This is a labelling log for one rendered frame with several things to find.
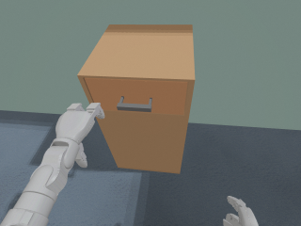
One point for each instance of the drawer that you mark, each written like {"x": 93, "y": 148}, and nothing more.
{"x": 168, "y": 97}

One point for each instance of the cabinet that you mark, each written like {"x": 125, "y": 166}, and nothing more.
{"x": 155, "y": 52}

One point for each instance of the handle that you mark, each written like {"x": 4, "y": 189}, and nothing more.
{"x": 134, "y": 107}

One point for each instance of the left robot hand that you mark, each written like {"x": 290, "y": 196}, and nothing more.
{"x": 76, "y": 123}

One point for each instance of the robot left forearm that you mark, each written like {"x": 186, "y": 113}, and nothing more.
{"x": 39, "y": 196}

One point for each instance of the right robot hand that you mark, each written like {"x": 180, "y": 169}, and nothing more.
{"x": 245, "y": 214}

